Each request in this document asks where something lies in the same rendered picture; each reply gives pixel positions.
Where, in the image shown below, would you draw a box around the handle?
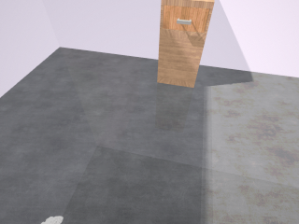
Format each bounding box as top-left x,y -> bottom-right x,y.
177,18 -> 192,25

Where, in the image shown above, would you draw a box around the drawer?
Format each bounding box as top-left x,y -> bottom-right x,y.
163,5 -> 209,33

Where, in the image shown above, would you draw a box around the cabinet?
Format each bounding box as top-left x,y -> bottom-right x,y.
157,0 -> 215,88

